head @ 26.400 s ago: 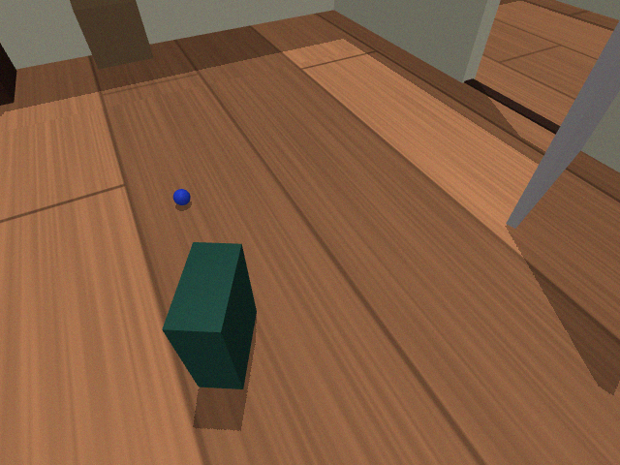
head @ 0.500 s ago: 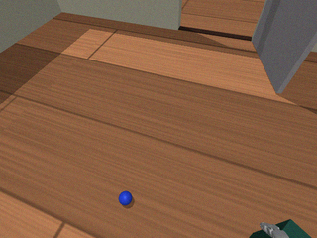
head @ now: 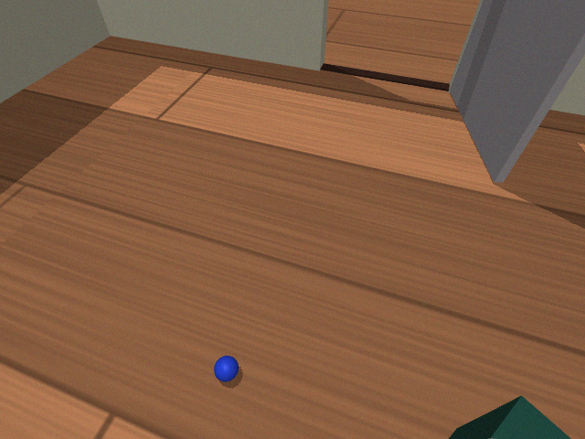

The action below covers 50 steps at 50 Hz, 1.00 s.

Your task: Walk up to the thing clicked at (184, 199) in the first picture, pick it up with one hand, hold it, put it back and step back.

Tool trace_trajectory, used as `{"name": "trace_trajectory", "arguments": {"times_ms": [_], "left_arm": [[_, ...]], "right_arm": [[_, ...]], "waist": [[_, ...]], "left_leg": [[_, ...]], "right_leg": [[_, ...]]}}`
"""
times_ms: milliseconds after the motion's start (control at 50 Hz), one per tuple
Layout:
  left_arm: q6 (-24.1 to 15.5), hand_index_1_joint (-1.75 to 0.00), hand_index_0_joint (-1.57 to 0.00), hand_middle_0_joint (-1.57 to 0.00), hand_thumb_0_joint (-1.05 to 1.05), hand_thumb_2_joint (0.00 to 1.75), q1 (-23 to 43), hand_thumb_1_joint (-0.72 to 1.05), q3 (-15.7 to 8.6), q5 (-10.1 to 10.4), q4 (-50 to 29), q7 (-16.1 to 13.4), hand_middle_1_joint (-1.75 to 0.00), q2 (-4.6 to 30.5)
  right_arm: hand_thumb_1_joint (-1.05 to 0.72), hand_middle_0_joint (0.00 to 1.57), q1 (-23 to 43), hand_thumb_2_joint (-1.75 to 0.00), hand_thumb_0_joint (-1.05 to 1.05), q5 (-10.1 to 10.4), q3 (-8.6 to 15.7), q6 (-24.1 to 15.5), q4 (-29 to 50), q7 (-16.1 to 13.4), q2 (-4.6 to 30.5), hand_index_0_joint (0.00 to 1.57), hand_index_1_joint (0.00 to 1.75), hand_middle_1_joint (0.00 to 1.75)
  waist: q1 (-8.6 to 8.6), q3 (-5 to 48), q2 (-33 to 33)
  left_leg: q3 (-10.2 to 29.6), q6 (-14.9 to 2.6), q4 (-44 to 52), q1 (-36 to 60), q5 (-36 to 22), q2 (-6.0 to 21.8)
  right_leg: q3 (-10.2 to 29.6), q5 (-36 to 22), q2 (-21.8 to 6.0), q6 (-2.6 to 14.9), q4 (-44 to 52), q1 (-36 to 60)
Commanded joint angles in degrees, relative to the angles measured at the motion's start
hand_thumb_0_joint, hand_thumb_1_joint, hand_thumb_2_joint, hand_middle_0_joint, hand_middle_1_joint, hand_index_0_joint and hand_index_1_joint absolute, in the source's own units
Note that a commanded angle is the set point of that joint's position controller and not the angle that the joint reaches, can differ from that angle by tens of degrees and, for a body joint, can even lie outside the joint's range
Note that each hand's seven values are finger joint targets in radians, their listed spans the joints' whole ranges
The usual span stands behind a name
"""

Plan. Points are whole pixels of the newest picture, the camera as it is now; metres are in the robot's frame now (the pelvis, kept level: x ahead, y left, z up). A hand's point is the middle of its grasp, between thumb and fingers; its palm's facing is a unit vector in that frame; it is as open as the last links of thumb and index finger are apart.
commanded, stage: walk up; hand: left
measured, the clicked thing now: (226, 368) +0.44 +0.24 -0.74
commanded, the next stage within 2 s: none
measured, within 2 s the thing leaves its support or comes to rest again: neither
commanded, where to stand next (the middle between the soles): +0.05 +0.00 m, yaw +0 degrees
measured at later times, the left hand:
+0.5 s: hand out of the picture +0.06 +0.26 -0.16, palm faces -0.01 -0.94 -0.34, open 7.4 cm
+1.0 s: hand out of the picture +0.08 +0.26 -0.15, palm faces -0.02 -0.94 -0.35, open 7.4 cm
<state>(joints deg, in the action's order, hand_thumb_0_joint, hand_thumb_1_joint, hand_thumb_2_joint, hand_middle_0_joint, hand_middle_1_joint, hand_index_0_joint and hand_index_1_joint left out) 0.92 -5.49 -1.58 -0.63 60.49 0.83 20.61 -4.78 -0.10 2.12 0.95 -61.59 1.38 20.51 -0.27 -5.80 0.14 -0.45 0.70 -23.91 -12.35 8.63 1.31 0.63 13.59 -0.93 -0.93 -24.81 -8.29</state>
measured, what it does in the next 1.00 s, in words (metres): stands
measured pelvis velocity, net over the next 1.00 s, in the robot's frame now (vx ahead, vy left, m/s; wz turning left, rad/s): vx -0.01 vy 0.00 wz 0.00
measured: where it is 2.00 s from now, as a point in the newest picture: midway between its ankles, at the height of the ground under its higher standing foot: outside the picture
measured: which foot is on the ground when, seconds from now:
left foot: down 0.00-1.00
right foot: down 0.00-1.00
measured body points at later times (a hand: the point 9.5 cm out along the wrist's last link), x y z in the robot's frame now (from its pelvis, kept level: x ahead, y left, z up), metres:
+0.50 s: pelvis -0.01 +0.00 +0.00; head +0.02 +0.01 +0.45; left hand +0.06 +0.31 -0.13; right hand +0.08 -0.30 -0.13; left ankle +0.05 +0.13 -0.74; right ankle +0.00 -0.13 -0.74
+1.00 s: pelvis -0.01 +0.00 +0.00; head +0.02 +0.00 +0.45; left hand +0.08 +0.31 -0.13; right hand +0.08 -0.31 -0.13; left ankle +0.05 +0.13 -0.74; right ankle +0.00 -0.13 -0.74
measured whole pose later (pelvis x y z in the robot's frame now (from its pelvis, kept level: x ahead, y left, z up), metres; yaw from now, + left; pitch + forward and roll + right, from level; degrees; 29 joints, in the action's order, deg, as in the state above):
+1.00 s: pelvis -0.01 +0.00 +0.00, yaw +0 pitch -2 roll +0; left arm 0.5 -6.5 -1.5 -0.7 60.8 0.9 20.8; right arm -5.6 0.0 1.6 0.6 -61.7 1.5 20.7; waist -0.2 -4.7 -0.1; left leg -0.4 0.7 -23.9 -14.1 7.8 1.5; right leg 0.6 12.7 -0.7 -0.9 -24.8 -10.1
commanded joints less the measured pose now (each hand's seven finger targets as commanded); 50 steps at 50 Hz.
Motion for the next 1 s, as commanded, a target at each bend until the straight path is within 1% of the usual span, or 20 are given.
{"name": "trace_trajectory", "arguments": {"times_ms": [0, 40, 120, 160, 200, 260, 300, 360, 380, 400, 420, 480, 620, 700, 720, 780, 860, 940, 960, 980], "left_arm": [[-1.33, -0.3, -0.2, -0.2, 0.0, 0.9, 1.01, 0.9, -2.8, -0.19, -3.22, -0.8, -0.3, 12.43], [-1.33, -0.3, -0.2, -0.2, 0.0, 0.9, 1.15, 0.9, -2.97, -0.16, -3.34, -0.71, -0.3, 12.7], [-1.38, -0.3, -0.2, -0.2, 0.0, 0.9, 0.13, 0.9, -2.72, 0.03, -3.02, -0.68, -0.3, 11.87], [-1.28, -0.3, -0.2, -0.2, 0.0, 0.9, -0.72, 0.9, -2.5, -0.02, -2.63, -0.73, -0.3, 11.44], [-1.37, -0.3, -0.2, -0.2, 0.0, 0.9, -1.16, 0.9, -2.4, -0.01, -2.47, -0.73, -0.3, 11.55], [-1.63, -0.3, -0.2, -0.2, 0.0, 0.9, -0.48, 0.9, -2.53, -0.24, -2.98, -0.78, -0.3, 12.17], [-1.65, -0.3, -0.2, -0.2, 0.0, 0.9, -1.11, 0.9, -2.46, -0.05, -2.82, -0.78, -0.3, 11.87], [-1.76, -0.3, -0.2, -0.2, 0.0, 0.9, -1.53, 0.9, -2.4, -0.17, -2.75, -0.86, -0.3, 11.71], [-1.78, -0.3, -0.2, -0.2, 0.0, 0.9, -1.59, 0.9, -2.36, -0.1, -2.77, -0.89, -0.3, 11.94], [-1.8, -0.3, -0.2, -0.2, 0.0, 0.9, -1.27, 0.9, -2.35, -0.17, -3.05, -0.9, -0.3, 12.07], [-1.78, -0.3, -0.2, -0.2, 0.0, 0.9, -1.3, 0.9, -2.35, -0.01, -2.76, -0.9, -0.3, 11.95], [-1.8, -0.3, -0.2, -0.2, 0.0, 0.9, -1.43, 0.9, -2.25, 0.02, -3.09, -0.93, -0.3, 12.07], [-1.72, -0.3, -0.2, -0.2, 0.0, 0.9, -0.02, 0.9, -2.23, -0.05, -3.17, -0.94, -0.3, 12.42], [-1.76, -0.3, -0.2, -0.2, 0.0, 0.9, -0.53, 0.9, -2.17, -0.07, -3.05, -0.91, -0.3, 12.27], [-1.71, -0.3, -0.2, -0.2, 0.0, 0.9, -0.2, 0.9, -2.18, -0.16, -3.14, -0.89, -0.3, 12.32], [-1.66, -0.3, -0.2, -0.2, 0.0, 0.9, -0.3, 0.9, -2.16, -0.02, -3.07, -0.87, -0.3, 11.95], [-1.69, -0.3, -0.2, -0.2, 0.0, 0.9, 0.12, 0.9, -2.33, -0.09, -3.22, -0.85, -0.3, 12.69], [-1.61, -0.3, -0.2, -0.2, 0.0, 0.9, 0.56, 0.9, -2.34, -0.17, -3.2, -0.78, -0.3, 12.17], [-1.27, -0.3, -0.2, -0.2, 0.0, 0.9, 1.01, 0.9, -3.59, 0.27, -3.4, -1.27, -0.3, 14.84], [-1.12, -0.3, -0.2, -0.2, 0.0, 0.9, -0.19, 0.9, -3.59, 0.67, -3.7, -1.53, -0.3, 14.21]], "right_arm": [[-0.9, 0.2, 2.84, -0.9, 0.0, -0.28, 2.22, -1.26, 3.78, -0.63, 11.93, 0.2, 0.3, 0.3], [-0.9, 0.2, 1.94, -0.9, 0.0, -0.29, 2.16, -1.33, 3.45, -0.65, 12.03, 0.2, 0.3, 0.3], [-0.9, 0.2, 1.83, -0.9, 0.0, -0.25, 2.16, -1.55, 3.12, -0.79, 12.21, 0.2, 0.3, 0.3], [-0.9, 0.2, 2.33, -0.9, 0.0, -0.34, 2.27, -1.51, 3.28, -0.85, 12.32, 0.2, 0.3, 0.3], [-0.9, 0.2, 2.26, -0.9, 0.0, -0.28, 2.23, -1.35, 3.35, -0.8, 12.22, 0.2, 0.3, 0.3], [-0.9, 0.2, 1.1, -0.9, 0.0, -0.27, 2.42, -1.3, 3.06, -0.78, 12.4, 0.2, 0.3, 0.3], [-0.9, 0.2, 1.24, -0.9, 0.0, -0.24, 2.32, -1.44, 3.03, -0.76, 12.24, 0.2, 0.3, 0.3], [-0.9, 0.2, 1.31, -0.9, 0.0, 0.0, 2.15, -1.58, 3.22, -0.78, 11.92, 0.2, 0.3, 0.3], [-0.9, 0.2, 1.45, -0.9, 0.0, 0.05, 2.2, -1.57, 3.33, -0.82, 12.25, 0.2, 0.3, 0.3], [-0.9, 0.2, 0.91, -0.9, 0.0, 0.09, 2.13, -1.6, 3.37, -0.89, 12.2, 0.2, 0.3, 0.3], [-0.9, 0.2, 1.32, -0.9, 0.0, 0.18, 2.01, -1.61, 3.2, -0.87, 12.05, 0.2, 0.3, 0.3], [-0.9, 0.2, 1.44, -0.9, 0.0, 0.21, 1.97, -1.59, 3.3, -0.91, 12.32, 0.2, 0.3, 0.3], [-0.9, 0.2, 1.4, -0.9, 0.0, 0.15, 1.89, -1.43, 3.24, -0.81, 12.24, 0.2, 0.3, 0.3], [-0.9, 0.2, 2.15, -0.9, 0.0, 0.06, 1.74, -1.46, 3.48, -0.68, 12.25, 0.2, 0.3, 0.3], [-0.9, 0.2, 1.92, -0.9, 0.0, -0.05, 1.87, -1.48, 3.53, -0.75, 12.6, 0.2, 0.3, 0.3], [-0.9, 0.2, 2.11, -0.9, 0.0, -0.02, 1.84, -1.62, 3.56, -0.74, 12.63, 0.2, 0.3, 0.3], [-0.9, 0.2, 1.48, -0.9, 0.0, 0.01, 1.88, -1.58, 3.7, -0.74, 12.72, 0.2, 0.3, 0.3], [-0.9, 0.2, 1.46, -0.9, 0.0, -0.05, 1.8, -1.67, 3.61, -0.77, 12.5, 0.2, 0.3, 0.3], [-0.9, 0.2, 2.1, -0.9, 0.0, -0.14, 2.84, -0.71, 3.7, -0.81, 15.45, 0.2, 0.3, 0.3], [-0.9, 0.2, 1.65, -0.9, 0.0, 0.3, 2.63, -0.42, 4.11, -0.9, 14.38, 0.2, 0.3, 0.3]], "waist": [[0.35, 5.81, 0.08], [0.24, 5.71, 0.0], [0.45, 7.03, -1.4], [0.46, 6.24, -2.3], [0.38, 4.98, -1.89], [-0.36, 6.01, -0.5], [-0.05, 6.22, -1.37], [0.11, 7.46, -1.04], [0.04, 7.29, -0.62], [-0.17, 7.73, -0.28], [0.01, 7.07, -0.77], [0.17, 7.68, -0.78], [-0.28, 6.26, 0.27], [0.22, 7.13, -0.63], [-0.11, 7.57, -0.47], [0.23, 7.6, -1.27], [-0.04, 7.49, -0.59], [-0.04, 7.47, -0.9], [0.47, 3.78, -2.0], [0.78, 5.23, -2.02]], "left_leg": [[6.91, -3.06, 5.05, 3.11, 5.19, 5.37], [6.96, -2.76, 5.24, 2.99, 6.31, 5.35], [7.89, -3.14, 5.88, 2.72, 4.16, 6.28], [8.56, -3.21, 6.84, 1.8, 6.1, 6.7], [8.67, -3.05, 6.87, 0.9, 8.84, 6.38], [7.83, -2.85, 5.79, 2.0, 8.22, 5.71], [8.14, -2.87, 6.03, 2.1, 7.41, 5.83], [7.87, -3.12, 5.31, 2.77, 2.9, 6.52], [7.71, -3.12, 4.81, 2.73, 2.1, 6.17], [7.41, -3.24, 4.82, 2.69, 1.53, 6.25], [7.42, -2.91, 4.76, 2.56, 0.82, 6.04], [7.04, -2.94, 4.11, 3.32, -0.32, 6.03], [7.12, -2.58, 4.74, 2.06, 1.57, 5.72], [7.3, -2.63, 4.91, 2.44, 1.99, 5.93], [7.24, -2.82, 5.02, 2.08, 2.42, 5.95], [7.6, -2.99, 5.5, 1.95, 1.97, 6.37], [6.92, -2.85, 4.92, 2.1, 2.07, 5.94], [7.36, -2.9, 5.56, 1.35, 2.81, 6.32], [7.5, -3.48, 2.07, 0.01, -7.51, 6.0], [7.14, -3.82, 0.36, 0.81, -11.61, 6.24]], "right_leg": [[6.26, 1.21, -5.79, 3.72, 7.45, -3.63], [6.59, 1.41, -5.96, 3.91, 7.04, -3.93], [5.46, -0.35, -5.13, 3.63, 5.8, -2.52], [4.83, 0.23, -4.74, 3.5, 5.61, -2.64], [5.57, 1.97, -4.99, 3.65, 6.47, -3.62], [6.15, 1.49, -5.56, 3.86, 6.96, -4.16], [5.9, 0.28, -5.23, 3.65, 6.17, -4.39], [5.15, -2.43, -5.22, 3.59, 5.52, -2.85], [5.36, -3.54, -5.2, 3.45, 5.47, -3.32], [5.25, -4.21, -5.29, 3.44, 5.36, -2.5], [5.39, -4.66, -5.31, 3.46, 5.19, -3.1], [5.53, -5.36, -5.56, 3.61, 5.24, -2.93], [5.77, -4.38, -5.58, 3.55, 5.65, -3.43], [5.74, -3.65, -5.63, 3.63, 5.78, -2.96], [5.56, -3.88, -5.4, 3.51, 5.79, -2.45], [5.14, -4.18, -5.17, 3.39, 5.12, -2.31], [5.73, -4.54, -5.5, 3.57, 5.01, -2.61], [5.28, -3.48, -5.08, 3.47, 4.75, -2.38], [5.42, -12.61, -5.2, 3.52, 0.62, -4.91], [4.88, -14.86, -5.13, 3.67, -0.55, -4.38]]}}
